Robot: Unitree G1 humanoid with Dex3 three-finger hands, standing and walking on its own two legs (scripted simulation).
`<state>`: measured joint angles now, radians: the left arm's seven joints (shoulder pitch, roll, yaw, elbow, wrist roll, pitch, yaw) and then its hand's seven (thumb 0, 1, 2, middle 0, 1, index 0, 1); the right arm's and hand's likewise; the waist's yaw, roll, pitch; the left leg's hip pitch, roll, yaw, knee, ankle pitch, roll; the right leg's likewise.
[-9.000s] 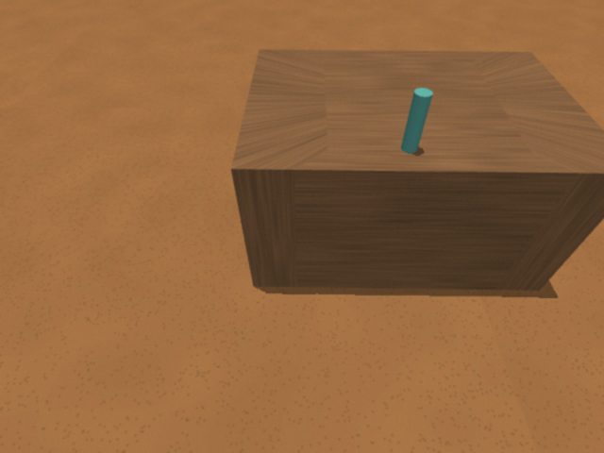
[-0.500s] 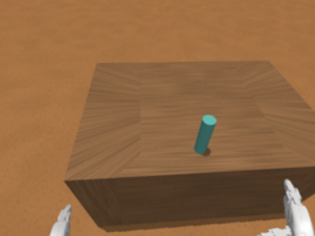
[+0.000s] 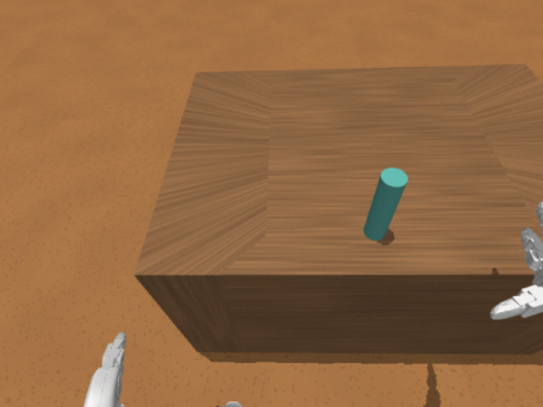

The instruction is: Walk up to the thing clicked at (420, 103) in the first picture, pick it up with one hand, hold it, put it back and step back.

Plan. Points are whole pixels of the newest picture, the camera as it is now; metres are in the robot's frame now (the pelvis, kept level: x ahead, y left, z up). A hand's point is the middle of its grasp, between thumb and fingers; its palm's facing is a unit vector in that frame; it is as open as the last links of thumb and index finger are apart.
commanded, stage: go down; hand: right
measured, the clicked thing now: (383, 207) +0.51 -0.17 -0.06
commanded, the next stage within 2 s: none
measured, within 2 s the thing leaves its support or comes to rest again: neither
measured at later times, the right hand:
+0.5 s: hand (523, 232) +0.38 -0.34 +0.05, palm faces +0.11 +0.99 +0.02, open 17.5 cm
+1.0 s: hand (529, 215) +0.41 -0.36 +0.05, palm faces +0.10 +0.99 +0.02, open 17.7 cm
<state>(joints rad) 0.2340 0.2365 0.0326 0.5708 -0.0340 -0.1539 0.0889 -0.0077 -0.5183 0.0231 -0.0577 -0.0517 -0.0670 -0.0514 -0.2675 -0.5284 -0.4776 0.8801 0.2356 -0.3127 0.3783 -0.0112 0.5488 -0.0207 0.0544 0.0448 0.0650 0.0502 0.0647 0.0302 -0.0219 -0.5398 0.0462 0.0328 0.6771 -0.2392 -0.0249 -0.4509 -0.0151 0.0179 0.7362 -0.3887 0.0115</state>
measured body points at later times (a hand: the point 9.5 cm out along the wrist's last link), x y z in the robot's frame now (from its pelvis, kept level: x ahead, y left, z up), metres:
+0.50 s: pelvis +0.00 -0.01 -0.02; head +0.07 -0.05 +0.42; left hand +0.16 +0.25 -0.06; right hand +0.37 -0.39 +0.05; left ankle +0.06 +0.14 -0.71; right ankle -0.01 -0.13 -0.71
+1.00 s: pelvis +0.00 -0.01 -0.03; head +0.09 -0.05 +0.40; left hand +0.16 +0.25 -0.07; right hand +0.40 -0.41 +0.05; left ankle +0.06 +0.14 -0.71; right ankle -0.01 -0.13 -0.71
